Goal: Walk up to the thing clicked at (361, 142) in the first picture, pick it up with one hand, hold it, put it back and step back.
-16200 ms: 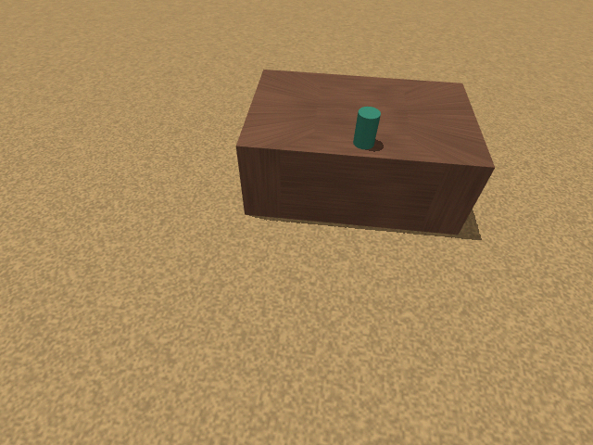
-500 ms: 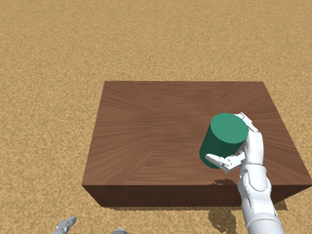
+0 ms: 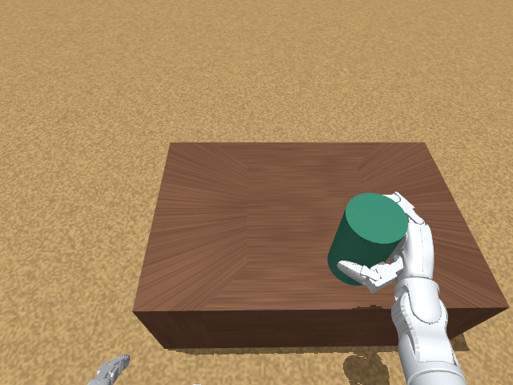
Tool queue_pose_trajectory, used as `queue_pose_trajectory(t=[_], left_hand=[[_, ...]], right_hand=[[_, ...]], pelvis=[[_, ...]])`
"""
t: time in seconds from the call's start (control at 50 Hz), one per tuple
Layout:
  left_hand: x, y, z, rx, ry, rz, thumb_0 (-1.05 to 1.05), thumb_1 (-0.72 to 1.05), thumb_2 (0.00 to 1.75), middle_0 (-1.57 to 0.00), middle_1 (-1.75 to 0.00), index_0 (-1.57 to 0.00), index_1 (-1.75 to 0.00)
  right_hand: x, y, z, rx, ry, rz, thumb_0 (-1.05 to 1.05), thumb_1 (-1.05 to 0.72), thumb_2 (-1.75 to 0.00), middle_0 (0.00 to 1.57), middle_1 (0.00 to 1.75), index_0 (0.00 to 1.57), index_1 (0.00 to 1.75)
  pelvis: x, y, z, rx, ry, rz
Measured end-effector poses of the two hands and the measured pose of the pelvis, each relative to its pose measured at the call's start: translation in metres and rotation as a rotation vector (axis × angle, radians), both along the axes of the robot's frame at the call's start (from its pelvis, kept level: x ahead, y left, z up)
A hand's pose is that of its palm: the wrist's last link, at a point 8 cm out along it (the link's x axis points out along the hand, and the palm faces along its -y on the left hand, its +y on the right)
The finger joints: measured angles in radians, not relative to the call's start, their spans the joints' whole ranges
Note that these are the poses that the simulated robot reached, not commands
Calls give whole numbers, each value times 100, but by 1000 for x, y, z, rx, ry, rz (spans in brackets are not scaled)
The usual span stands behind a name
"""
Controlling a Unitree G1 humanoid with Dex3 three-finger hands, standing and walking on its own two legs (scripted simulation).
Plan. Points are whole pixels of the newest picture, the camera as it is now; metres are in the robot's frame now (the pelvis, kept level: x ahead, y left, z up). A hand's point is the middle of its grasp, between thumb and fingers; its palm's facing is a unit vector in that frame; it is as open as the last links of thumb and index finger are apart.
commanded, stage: hold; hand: right
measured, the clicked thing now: (362, 241) +0.33 -0.16 +0.05
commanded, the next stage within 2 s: none
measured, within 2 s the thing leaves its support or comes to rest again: neither
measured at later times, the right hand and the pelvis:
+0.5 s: hand (369, 243) +0.32 -0.16 +0.06, palm faces +0.14 +0.99 -0.01, open 11.5 cm; pelvis +0.00 +0.00 +0.00, yaw +0 degrees
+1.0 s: hand (371, 242) +0.32 -0.17 +0.06, palm faces +0.15 +0.99 -0.01, open 11.5 cm; pelvis +0.00 +0.00 +0.00, yaw +0 degrees
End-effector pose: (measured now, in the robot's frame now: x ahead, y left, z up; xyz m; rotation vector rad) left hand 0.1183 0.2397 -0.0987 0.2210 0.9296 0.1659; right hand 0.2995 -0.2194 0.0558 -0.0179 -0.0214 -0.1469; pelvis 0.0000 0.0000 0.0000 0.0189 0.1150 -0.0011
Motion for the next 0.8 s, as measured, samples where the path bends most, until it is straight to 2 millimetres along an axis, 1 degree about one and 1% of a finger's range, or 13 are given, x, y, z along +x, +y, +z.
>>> queue_pose_trajectory(t=[0.2, 0.56, 0.8], left_hand=[[1, -3, 4, -2, -20, -10, 1, 91, 90, -20, -31, -20, -31], [2, 1, 5, -2, -31, -13, 1, 90, 90, -20, -30, -20, -31], [4, 5, 5, 8, -28, -10, 1, 90, 91, -20, -30, -20, -31]], right_hand=[[-7, 0, 4, 2, -1, 2, -1, 59, -101, 69, 104, 68, 103], [-8, 5, 6, 3, 6, 5, -1, 59, -101, 69, 104, 68, 103], [-8, 3, 7, 3, 1, -4, -1, 59, -101, 69, 104, 68, 103]], pelvis=[[-3, 0, 2, 0, -15, -3], [-3, 3, 4, -4, -22, -3], [0, 5, 4, -3, -21, -5]])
